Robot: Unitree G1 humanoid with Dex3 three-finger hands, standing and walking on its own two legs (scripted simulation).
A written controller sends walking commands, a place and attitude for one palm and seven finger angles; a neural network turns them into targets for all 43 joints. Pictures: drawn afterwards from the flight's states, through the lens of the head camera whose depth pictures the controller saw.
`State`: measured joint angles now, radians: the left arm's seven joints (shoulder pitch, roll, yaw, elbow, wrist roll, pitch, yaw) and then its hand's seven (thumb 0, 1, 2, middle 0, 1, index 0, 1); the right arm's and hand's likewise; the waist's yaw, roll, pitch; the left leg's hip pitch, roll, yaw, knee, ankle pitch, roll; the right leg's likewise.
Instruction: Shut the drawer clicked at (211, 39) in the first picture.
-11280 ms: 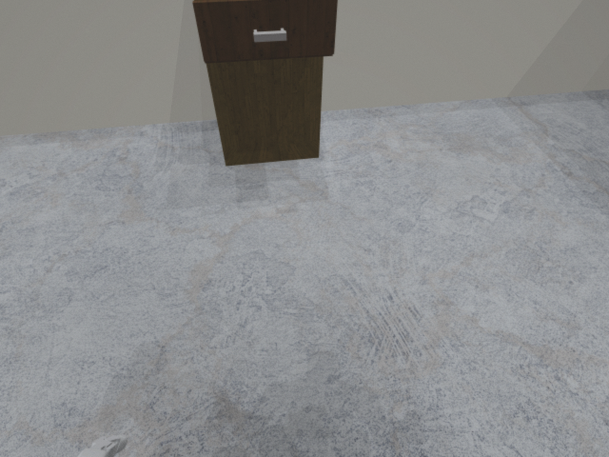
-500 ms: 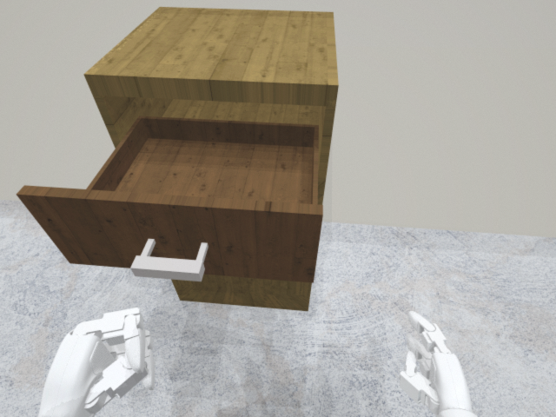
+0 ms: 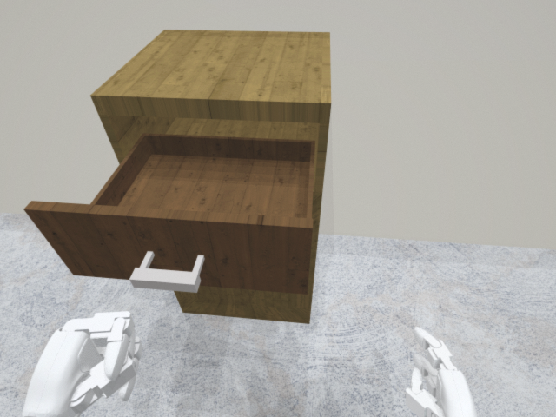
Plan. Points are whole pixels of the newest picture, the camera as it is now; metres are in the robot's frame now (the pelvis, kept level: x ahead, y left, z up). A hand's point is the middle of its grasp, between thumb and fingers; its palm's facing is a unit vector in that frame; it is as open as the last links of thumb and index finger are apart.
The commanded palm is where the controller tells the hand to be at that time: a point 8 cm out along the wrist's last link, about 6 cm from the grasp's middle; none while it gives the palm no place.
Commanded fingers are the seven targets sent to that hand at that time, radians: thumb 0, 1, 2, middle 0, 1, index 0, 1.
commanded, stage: raise the hand and make a fist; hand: left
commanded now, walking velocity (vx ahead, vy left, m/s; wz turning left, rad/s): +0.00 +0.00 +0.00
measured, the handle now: (170, 269) +0.33 +0.22 +0.03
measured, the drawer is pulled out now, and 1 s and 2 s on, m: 0.29 0.29 0.29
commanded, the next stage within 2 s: bring the fist close to the handle in 0.16 s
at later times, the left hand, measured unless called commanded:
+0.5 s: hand (139, 347) +0.18 +0.19 +0.09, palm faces +0.08 -0.99 -0.10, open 3.3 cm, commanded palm +0.13 +0.24 +0.10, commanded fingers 0.00 0.90 0.90 -1.40 -1.60 -1.40 -1.60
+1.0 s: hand (163, 343) +0.20 +0.18 +0.05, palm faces +0.00 -1.00 -0.05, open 3.3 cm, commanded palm +0.18 +0.23 +0.05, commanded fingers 0.00 0.90 0.90 -1.40 -1.60 -1.40 -1.60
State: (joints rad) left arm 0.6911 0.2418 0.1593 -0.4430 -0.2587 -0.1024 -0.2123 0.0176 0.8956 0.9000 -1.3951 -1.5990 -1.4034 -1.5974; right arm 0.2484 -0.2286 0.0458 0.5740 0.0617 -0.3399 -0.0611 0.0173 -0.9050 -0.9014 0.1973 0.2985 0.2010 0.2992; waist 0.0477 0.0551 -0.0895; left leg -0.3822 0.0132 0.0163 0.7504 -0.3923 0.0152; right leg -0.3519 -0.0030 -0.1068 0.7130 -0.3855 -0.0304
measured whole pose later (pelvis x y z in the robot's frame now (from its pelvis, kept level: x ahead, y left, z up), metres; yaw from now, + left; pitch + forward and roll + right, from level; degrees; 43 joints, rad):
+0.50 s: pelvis +0.01 -0.02 +0.00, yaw +0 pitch +3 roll +0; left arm 0.55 0.24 0.25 -0.19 -0.31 -0.19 -0.30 0.02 0.90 0.90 -1.40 -1.60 -1.40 -1.60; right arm 0.24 -0.26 0.03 0.64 0.05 -0.39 -0.08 0.02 -0.91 -0.90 0.20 0.30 0.20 0.30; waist 0.04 0.06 -0.07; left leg -0.38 0.03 0.00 0.71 -0.37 -0.02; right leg -0.36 0.02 -0.12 0.68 -0.38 -0.06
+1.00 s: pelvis -0.01 +0.01 -0.01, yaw +0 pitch +7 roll -1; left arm 0.44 0.19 0.12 -0.10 -0.23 -0.32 -0.23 0.02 0.90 0.90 -1.39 -1.60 -1.40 -1.60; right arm 0.23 -0.24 0.02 0.60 0.02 -0.31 -0.04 0.02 -0.91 -0.90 0.20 0.30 0.20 0.30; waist 0.01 0.04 -0.06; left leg -0.56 0.00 0.02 0.85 -0.42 0.03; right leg -0.53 -0.02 -0.10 0.82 -0.42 -0.02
